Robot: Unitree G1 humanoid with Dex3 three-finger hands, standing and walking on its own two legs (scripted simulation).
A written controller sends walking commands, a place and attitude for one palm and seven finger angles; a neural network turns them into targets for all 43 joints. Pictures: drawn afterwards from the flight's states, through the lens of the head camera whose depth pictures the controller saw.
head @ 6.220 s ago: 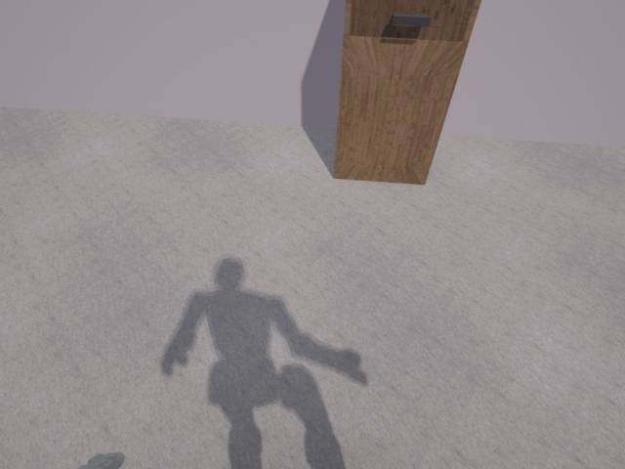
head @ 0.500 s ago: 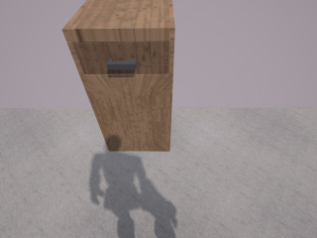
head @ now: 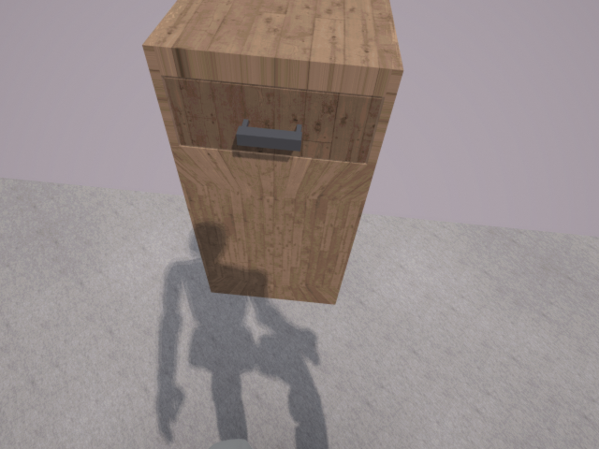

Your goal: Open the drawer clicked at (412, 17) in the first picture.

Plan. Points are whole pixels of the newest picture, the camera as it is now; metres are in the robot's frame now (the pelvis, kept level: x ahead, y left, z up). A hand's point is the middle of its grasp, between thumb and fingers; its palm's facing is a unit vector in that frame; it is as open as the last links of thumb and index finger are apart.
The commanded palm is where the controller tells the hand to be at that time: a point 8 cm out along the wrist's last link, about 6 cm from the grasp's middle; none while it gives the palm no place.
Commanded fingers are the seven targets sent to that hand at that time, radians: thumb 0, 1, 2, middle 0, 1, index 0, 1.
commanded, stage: take the last steps up to it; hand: left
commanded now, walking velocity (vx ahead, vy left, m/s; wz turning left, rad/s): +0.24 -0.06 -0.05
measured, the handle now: (271, 132) +0.67 +0.13 +0.02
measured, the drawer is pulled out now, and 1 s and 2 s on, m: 0.00 0.00 0.00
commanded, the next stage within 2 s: come to a stop and stand still in 0.24 s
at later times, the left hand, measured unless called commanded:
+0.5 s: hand (238, 366) +0.26 +0.12 -0.15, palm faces -0.05 -0.97 -0.22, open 7.4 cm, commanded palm none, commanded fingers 0.00 0.90 0.90 -0.20 -0.30 -0.20 -0.30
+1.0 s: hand (165, 422) +0.17 +0.22 -0.16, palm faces +0.03 -0.96 -0.27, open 7.4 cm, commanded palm none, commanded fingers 0.00 0.90 0.90 -0.20 -0.30 -0.20 -0.30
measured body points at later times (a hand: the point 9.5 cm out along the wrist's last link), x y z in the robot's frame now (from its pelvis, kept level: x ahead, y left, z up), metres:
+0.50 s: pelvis +0.15 -0.04 +0.00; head +0.18 -0.07 +0.45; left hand +0.26 +0.17 -0.13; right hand +0.08 -0.25 -0.17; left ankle +0.07 +0.09 -0.70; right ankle +0.21 -0.13 -0.72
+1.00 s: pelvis +0.12 +0.01 +0.00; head +0.09 +0.01 +0.45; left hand +0.17 +0.27 -0.14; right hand +0.20 -0.25 -0.13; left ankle +0.10 +0.11 -0.72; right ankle +0.21 -0.12 -0.72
